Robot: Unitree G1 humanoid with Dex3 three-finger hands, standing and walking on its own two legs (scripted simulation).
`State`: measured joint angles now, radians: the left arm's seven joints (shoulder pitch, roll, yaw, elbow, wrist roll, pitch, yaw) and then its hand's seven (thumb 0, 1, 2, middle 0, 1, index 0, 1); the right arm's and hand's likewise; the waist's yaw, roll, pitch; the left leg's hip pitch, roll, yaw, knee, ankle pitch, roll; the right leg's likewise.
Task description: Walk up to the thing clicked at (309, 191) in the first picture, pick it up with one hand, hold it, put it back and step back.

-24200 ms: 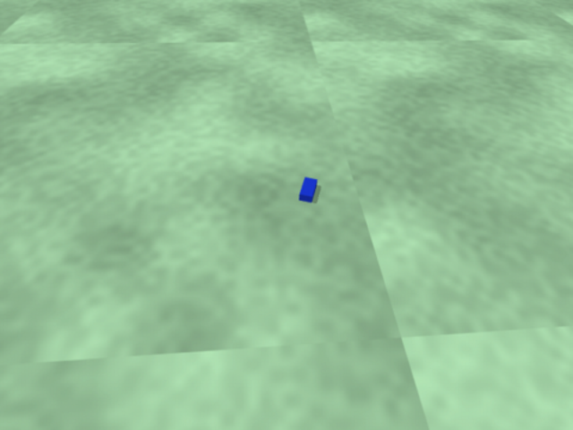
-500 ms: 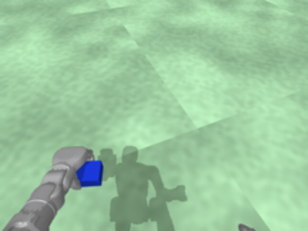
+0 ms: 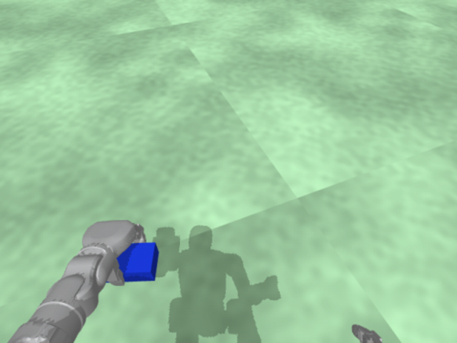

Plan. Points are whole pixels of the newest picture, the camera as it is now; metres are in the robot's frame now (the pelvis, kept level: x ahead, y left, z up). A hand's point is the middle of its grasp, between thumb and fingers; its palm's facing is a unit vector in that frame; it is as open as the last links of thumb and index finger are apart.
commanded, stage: hold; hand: left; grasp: from above
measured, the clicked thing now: (124, 262) +0.31 +0.22 -0.09
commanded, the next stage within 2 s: crouch in 1.06 s
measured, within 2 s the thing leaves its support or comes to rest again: neither
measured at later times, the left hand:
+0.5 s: hand (115, 261) +0.28 +0.21 -0.03, palm faces -0.44 -0.05 -0.90, open 9.1 cm
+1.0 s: hand (111, 258) +0.29 +0.22 -0.03, palm faces -0.44 -0.04 -0.90, open 9.1 cm
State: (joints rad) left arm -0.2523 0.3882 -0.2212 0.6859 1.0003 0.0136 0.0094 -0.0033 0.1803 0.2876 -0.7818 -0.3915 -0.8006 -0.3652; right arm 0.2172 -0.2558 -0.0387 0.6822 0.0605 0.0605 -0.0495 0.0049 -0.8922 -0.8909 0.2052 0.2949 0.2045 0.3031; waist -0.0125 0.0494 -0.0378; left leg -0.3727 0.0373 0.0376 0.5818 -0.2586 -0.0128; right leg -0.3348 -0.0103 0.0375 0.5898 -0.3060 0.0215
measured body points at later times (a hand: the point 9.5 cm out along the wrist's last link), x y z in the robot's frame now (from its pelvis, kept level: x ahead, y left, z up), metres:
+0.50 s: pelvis -0.01 +0.00 +0.01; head +0.00 -0.03 +0.46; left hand +0.30 +0.21 +0.02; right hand +0.14 -0.26 -0.11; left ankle +0.02 +0.13 -0.73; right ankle +0.00 -0.13 -0.73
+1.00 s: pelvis +0.00 +0.00 +0.01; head +0.01 -0.02 +0.46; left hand +0.31 +0.22 +0.02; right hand +0.14 -0.25 -0.11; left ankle +0.02 +0.13 -0.73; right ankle +0.00 -0.13 -0.73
